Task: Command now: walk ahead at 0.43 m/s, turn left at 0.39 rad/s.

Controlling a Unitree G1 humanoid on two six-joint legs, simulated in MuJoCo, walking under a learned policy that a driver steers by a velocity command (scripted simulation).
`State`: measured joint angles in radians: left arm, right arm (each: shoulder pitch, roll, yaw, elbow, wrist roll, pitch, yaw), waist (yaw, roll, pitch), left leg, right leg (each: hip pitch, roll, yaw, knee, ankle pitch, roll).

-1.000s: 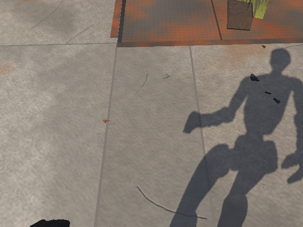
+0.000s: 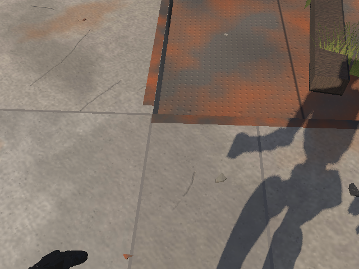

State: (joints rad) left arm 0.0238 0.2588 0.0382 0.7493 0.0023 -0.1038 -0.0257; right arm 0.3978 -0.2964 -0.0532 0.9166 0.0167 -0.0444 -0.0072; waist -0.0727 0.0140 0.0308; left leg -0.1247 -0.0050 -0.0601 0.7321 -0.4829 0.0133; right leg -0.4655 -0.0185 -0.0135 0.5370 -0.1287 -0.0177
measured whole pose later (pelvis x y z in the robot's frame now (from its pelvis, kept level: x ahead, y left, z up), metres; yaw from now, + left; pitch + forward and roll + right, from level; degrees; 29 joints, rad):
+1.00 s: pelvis +0.44 +0.10 +0.00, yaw +34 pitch +2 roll -1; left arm 0.08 0.28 0.06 0.80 0.00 -0.11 -0.03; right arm 0.36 -0.30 -0.08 0.74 0.03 -0.02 -0.03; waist -0.04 0.03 0.02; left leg -0.28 -0.03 -0.15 1.08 -0.48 0.03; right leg -0.39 0.03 -0.02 0.52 -0.17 -0.02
